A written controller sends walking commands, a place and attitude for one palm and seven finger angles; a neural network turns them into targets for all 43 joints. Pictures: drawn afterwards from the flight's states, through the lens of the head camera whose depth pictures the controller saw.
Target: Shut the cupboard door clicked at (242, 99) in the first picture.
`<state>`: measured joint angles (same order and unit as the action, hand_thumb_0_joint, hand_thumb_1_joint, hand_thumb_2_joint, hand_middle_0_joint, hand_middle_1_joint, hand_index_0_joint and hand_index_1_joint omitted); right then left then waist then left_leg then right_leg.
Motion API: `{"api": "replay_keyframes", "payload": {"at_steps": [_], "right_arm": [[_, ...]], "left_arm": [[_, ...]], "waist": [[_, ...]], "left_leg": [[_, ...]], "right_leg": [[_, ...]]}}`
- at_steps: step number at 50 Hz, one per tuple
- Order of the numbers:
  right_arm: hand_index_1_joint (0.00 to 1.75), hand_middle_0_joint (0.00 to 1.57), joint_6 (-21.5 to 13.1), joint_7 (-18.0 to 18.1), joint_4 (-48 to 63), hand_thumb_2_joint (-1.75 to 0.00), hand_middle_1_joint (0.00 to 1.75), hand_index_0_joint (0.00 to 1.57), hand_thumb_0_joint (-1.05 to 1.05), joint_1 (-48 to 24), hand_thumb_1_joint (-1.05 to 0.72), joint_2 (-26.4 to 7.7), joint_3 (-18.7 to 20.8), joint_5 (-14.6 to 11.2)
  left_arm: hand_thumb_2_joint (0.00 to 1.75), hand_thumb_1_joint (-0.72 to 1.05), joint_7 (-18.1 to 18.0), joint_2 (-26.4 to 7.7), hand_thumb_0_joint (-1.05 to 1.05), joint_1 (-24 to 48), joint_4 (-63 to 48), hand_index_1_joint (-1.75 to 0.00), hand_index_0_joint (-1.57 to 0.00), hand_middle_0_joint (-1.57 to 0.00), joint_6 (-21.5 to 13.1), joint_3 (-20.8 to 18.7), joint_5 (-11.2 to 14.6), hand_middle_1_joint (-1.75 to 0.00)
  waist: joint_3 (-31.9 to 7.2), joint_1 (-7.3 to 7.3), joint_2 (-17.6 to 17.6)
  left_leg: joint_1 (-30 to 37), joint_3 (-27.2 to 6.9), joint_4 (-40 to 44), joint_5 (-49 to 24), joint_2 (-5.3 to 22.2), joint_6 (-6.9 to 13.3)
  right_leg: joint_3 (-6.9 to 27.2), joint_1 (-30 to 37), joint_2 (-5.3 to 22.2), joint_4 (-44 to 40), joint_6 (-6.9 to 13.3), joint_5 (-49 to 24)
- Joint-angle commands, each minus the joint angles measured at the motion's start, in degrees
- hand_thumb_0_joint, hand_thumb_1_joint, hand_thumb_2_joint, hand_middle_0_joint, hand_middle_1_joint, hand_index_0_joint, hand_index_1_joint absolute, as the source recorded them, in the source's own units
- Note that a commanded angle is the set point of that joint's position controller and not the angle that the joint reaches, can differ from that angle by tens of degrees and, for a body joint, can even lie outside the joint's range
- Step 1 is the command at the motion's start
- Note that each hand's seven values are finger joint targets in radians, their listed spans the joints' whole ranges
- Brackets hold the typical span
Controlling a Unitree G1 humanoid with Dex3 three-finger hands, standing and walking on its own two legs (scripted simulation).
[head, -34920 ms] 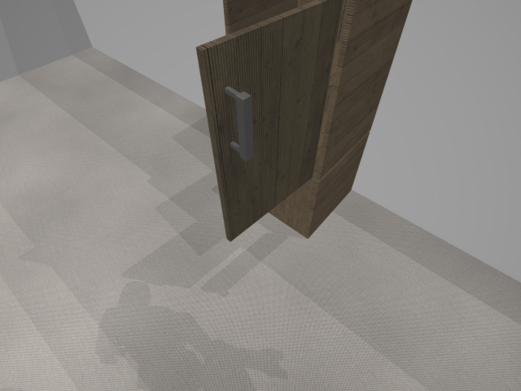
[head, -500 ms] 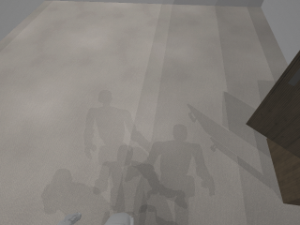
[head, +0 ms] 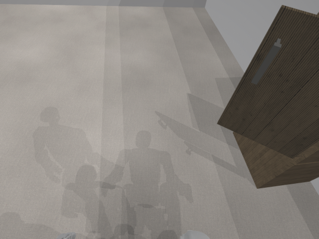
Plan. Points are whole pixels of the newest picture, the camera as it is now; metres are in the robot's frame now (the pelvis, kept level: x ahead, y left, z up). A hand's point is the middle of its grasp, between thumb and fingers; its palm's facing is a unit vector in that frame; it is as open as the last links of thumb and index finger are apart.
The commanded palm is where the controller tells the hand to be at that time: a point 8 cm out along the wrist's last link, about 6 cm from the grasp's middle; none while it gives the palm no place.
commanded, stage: turn to face it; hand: left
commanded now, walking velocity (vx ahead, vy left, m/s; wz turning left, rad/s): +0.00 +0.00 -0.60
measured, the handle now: (266, 62) +0.67 -0.32 +0.08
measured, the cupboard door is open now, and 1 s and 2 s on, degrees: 53 53 53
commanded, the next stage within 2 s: take the last steps up to it in 0.70 s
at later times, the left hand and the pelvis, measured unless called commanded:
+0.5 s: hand (107, 237) +0.14 +0.15 -0.17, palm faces -0.24 -0.95 -0.21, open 7.4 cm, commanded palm none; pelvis +0.03 -0.03 -0.01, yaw -15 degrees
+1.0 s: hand (123, 221) +0.18 +0.11 -0.16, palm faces -0.40 -0.88 -0.24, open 7.4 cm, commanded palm none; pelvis +0.04 -0.04 -0.01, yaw -25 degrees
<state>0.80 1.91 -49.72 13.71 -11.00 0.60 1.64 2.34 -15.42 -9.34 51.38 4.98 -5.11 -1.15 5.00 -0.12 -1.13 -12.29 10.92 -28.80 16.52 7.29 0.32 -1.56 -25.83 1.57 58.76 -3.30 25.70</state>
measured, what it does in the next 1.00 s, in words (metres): steps on the spot, turning right: right foot, then left foot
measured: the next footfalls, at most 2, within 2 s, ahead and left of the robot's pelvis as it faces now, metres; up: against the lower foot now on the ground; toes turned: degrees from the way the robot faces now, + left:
right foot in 0.16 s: +0.03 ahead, -0.15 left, +0.00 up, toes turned -10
left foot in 0.56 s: +0.12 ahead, +0.08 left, +0.00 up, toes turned -14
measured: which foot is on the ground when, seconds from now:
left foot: down 0.00-0.16, up 0.18-0.54, down 0.56-0.92, up 0.94-1.00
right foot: up 0.00-0.14, down 0.16-0.56, up 0.58-0.90, down 0.92-1.00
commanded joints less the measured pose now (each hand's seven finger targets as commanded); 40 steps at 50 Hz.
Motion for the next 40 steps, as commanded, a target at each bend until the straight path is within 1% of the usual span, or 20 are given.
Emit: {"api": "replay_keyframes", "payload": {"at_steps": [1, 4, 6, 7, 8, 9, 10, 11, 13, 15, 19, 22, 25, 26, 27, 28, 29, 32, 36, 40], "right_arm": [[0.30, 0.20, -0.79, 0.12, 1.76, -0.90, 0.30, 0.20, 0.00, 2.69, -0.90, -13.18, 4.50, 0.21], [0.30, 0.20, -0.60, -0.31, 1.31, -0.90, 0.30, 0.20, 0.00, 2.54, -0.90, -13.97, 5.08, 0.06], [0.30, 0.20, -0.34, -0.76, 1.73, -0.90, 0.30, 0.20, 0.00, 0.69, -0.90, -13.69, 5.27, -0.55], [0.30, 0.20, -0.14, -1.14, 3.24, -0.90, 0.30, 0.20, 0.00, 0.12, -0.90, -9.95, 4.59, -1.12], [0.30, 0.20, 0.27, -1.08, 5.83, -0.90, 0.30, 0.20, 0.00, -3.34, -0.90, -7.59, 3.66, -0.96], [0.30, 0.20, 1.04, -0.64, 5.92, -0.90, 0.30, 0.20, 0.00, -3.63, -0.90, -9.14, 3.55, -0.97], [0.30, 0.20, 1.37, -0.51, 4.70, -0.90, 0.30, 0.20, 0.00, -3.85, -0.90, -8.35, 3.76, -1.01], [0.30, 0.20, 1.24, -0.57, 4.04, -0.90, 0.30, 0.20, 0.00, -3.81, -0.90, -8.43, 3.86, -0.92], [0.30, 0.20, 1.26, -1.14, 2.79, -0.90, 0.30, 0.20, 0.00, -2.64, -0.90, -8.94, 4.05, -0.62], [0.30, 0.20, 1.29, -1.35, 1.78, -0.90, 0.30, 0.20, 0.00, -0.70, -0.90, -8.07, 3.83, -0.59], [0.30, 0.20, 1.04, -1.16, 2.24, -0.90, 0.30, 0.20, 0.00, -2.76, -0.90, -7.40, 3.73, -0.83], [0.30, 0.20, 0.36, -0.78, 2.62, -0.90, 0.30, 0.20, 0.00, -3.43, -0.90, -6.85, 3.35, -1.16], [0.30, 0.20, -0.40, -0.22, 0.60, -0.90, 0.30, 0.20, 0.00, 2.42, -0.90, -6.89, 3.22, -1.33], [0.30, 0.20, -1.09, 0.01, -0.23, -0.90, 0.30, 0.20, 0.00, 4.67, -0.90, -8.82, 3.35, -1.19], [0.30, 0.20, -1.56, 0.18, 0.03, -0.90, 0.30, 0.20, 0.00, 5.26, -0.90, -13.84, 4.12, -0.36], [0.30, 0.20, -1.16, 0.44, 0.57, -0.90, 0.30, 0.20, 0.00, 5.60, -0.90, -15.90, 4.46, 0.01], [0.30, 0.20, -0.82, 0.40, 1.29, -0.90, 0.30, 0.20, 0.00, 4.71, -0.90, -14.74, 3.87, 0.30], [0.30, 0.20, -1.09, 0.88, 2.10, -0.90, 0.30, 0.20, 0.00, -0.92, -0.90, -11.48, 2.84, 0.50], [0.30, 0.20, -1.00, 0.96, 0.19, -0.90, 0.30, 0.20, 0.00, 2.09, -0.90, -11.03, 3.15, 0.39], [0.30, 0.20, -0.60, 0.58, -2.04, -0.90, 0.30, 0.20, 0.00, 4.30, -0.90, -11.58, 3.75, 0.29]], "left_arm": [[0.90, 0.90, 0.10, -1.27, 0.00, 3.19, -5.80, -0.30, -0.20, -0.20, -1.67, -0.13, 0.07, -0.30], [0.90, 0.90, -0.13, -1.76, 0.00, 1.91, -5.47, -0.30, -0.20, -0.20, -2.53, 0.03, 0.01, -0.30], [0.90, 0.90, -0.52, -4.39, 0.00, -4.60, -3.28, -0.30, -0.20, -0.20, -3.15, -0.68, -0.13, -0.30], [0.90, 0.90, -1.26, -10.21, 0.00, -8.88, -2.26, -0.30, -0.20, -0.20, -3.98, -1.64, -0.67, -0.30], [0.90, 0.90, -2.08, -14.39, 0.00, -10.67, -1.20, -0.30, -0.20, -0.20, -4.24, -2.40, -0.13, -0.30], [0.90, 0.90, -2.75, -14.40, 0.00, -11.41, -1.19, -0.30, -0.20, -0.20, -4.09, -2.36, 0.33, -0.30], [0.90, 0.90, -3.27, -11.99, 0.00, -7.90, -1.90, -0.30, -0.20, -0.20, -4.10, -2.16, 0.21, -0.30], [0.90, 0.90, -3.44, -10.71, 0.00, -4.25, -2.44, -0.30, -0.20, -0.20, -4.08, -1.88, 0.14, -0.30], [0.90, 0.90, -3.20, -8.17, 0.00, -0.49, -3.81, -0.30, -0.20, -0.20, -4.17, -0.82, 0.23, -0.30], [0.90, 0.90, -3.07, -8.06, 0.00, -0.06, -4.07, -0.30, -0.20, -0.20, -4.45, -0.79, 0.01, -0.30], [0.90, 0.90, -2.95, -8.37, 0.00, -2.96, -2.77, -0.30, -0.20, -0.20, -4.57, -1.01, -0.33, -0.30], [0.90, 0.90, -2.99, -8.82, 0.00, -3.03, -2.56, -0.30, -0.20, -0.20, -4.26, -1.36, -0.51, -0.30], [0.90, 0.90, -3.10, -7.93, 0.00, -0.54, -2.64, -0.30, -0.20, -0.20, -3.75, -1.23, 0.05, -0.30], [0.90, 0.90, -3.06, -5.79, 0.00, -0.39, -2.93, -0.30, -0.20, -0.20, -3.50, -0.76, 0.47, -0.30], [0.90, 0.90, -2.69, -2.45, 0.00, -2.97, -3.35, -0.30, -0.20, -0.20, -3.20, -0.09, 1.00, -0.30], [0.90, 0.90, -2.61, -1.93, 0.00, -2.94, -3.79, -0.30, -0.20, -0.20, -3.17, 0.18, 0.85, -0.30], [0.90, 0.90, -2.54, -3.14, 0.00, -1.92, -3.99, -0.30, -0.20, -0.20, -3.00, 0.16, 0.42, -0.30], [0.90, 0.90, -1.64, -3.19, 0.00, -2.32, -1.85, -0.30, -0.20, -0.20, -2.12, -0.74, -0.09, -0.30], [0.90, 0.90, -1.25, -0.55, 0.00, -1.23, -1.50, -0.30, -0.20, -0.20, -2.15, 0.33, 0.13, -0.30], [0.90, 0.90, -1.48, 0.60, 0.00, -0.22, -1.24, -0.30, -0.20, -0.20, -2.57, 1.02, 0.22, -0.30]], "waist": [[-5.93, 2.04, 14.18], [-7.36, 1.47, 13.85], [-9.27, -2.32, 7.76], [-10.77, -4.42, -8.34], [-8.85, -5.20, -17.43], [-8.65, -5.09, -12.70], [-6.51, -3.33, -11.80], [-5.26, -2.12, -14.00], [-5.33, 0.03, -11.08], [-7.38, 0.91, -8.21], [-7.30, -0.22, -6.27], [-7.44, -0.63, -8.08], [-7.68, 2.35, -6.77], [-8.92, 3.06, -1.64], [-9.87, 2.35, 13.62], [-8.87, 2.49, 19.37], [-6.62, 2.39, 13.04], [-3.10, -0.15, 13.79], [-6.49, 1.08, 10.91], [-7.85, 2.09, 12.99]], "left_leg": [[6.49, -6.65, 7.00, -24.75, 13.70, 6.72], [6.88, -4.32, 1.78, -27.02, 13.85, 4.87], [0.38, -0.37, -7.92, -19.80, 10.65, 0.48], [-10.52, 2.61, -19.98, -2.77, 4.43, -2.88], [-22.07, -1.11, -31.73, 22.15, -2.57, -4.78], [-22.46, -8.20, -37.59, 20.28, -1.32, -4.32], [-24.45, -10.48, -39.74, 16.29, -0.50, -4.19], [-25.64, -11.03, -40.20, 13.32, -0.21, -4.39], [-21.51, -10.96, -38.19, 7.22, -0.43, -4.97], [-18.36, -9.70, -34.37, 5.01, -1.69, -5.27], [-17.49, -9.57, -26.58, 6.24, -3.41, -5.31], [-13.30, -9.26, -16.88, 8.04, -4.55, -4.75], [-0.49, -8.95, -0.44, -3.26, -5.81, -4.08], [6.52, -11.41, 6.33, -7.29, -2.68, -3.24], [11.57, -24.33, 9.94, -14.49, 9.14, 1.25], [8.69, -30.60, 11.63, -21.32, 18.03, 7.19], [2.16, -28.82, 11.18, -19.26, 17.92, 9.43], [-1.21, -20.93, 12.27, -19.42, 12.32, 8.30], [5.90, -14.23, 8.46, -28.79, 9.74, 7.96], [6.49, -13.78, 6.79, -28.66, 10.24, 8.15]], "right_leg": [[-2.57, 1.01, 0.38, -10.31, 0.45, -0.35], [-4.25, 6.75, -0.95, -21.14, 1.88, -4.62], [-3.03, 18.77, -0.33, -33.30, 3.57, -17.06], [12.37, 27.18, 10.88, -38.74, 7.63, -28.06], [25.93, 27.52, 20.63, -38.80, 14.33, -47.67], [25.01, 24.41, 22.08, -38.77, 17.06, -46.82], [23.36, 22.23, 18.45, -40.06, 16.42, -38.21], [22.64, 21.19, 16.38, -40.18, 15.58, -33.42], [15.74, 16.91, 11.89, -39.67, 13.05, -31.43], [13.24, 16.54, 10.11, -39.07, 12.36, -31.16], [16.97, 18.05, 10.65, -39.12, 13.79, -30.37], [19.28, 17.15, 10.92, -37.25, 14.44, -33.48], [19.25, 10.44, 8.07, -32.73, 10.65, -30.17], [16.30, 6.02, 4.27, -28.61, 7.88, -24.79], [9.56, -1.81, -3.62, -19.47, 4.29, -8.21], [4.06, -3.39, -4.70, -8.16, 2.61, 9.39], [5.67, -0.05, -2.29, -2.23, 2.80, 8.49], [4.69, -1.98, -0.95, 4.72, 1.52, 2.83], [0.76, 0.49, -1.06, -5.64, 1.09, 1.51], [-1.41, 5.63, -1.92, -16.29, 1.74, 0.59]]}}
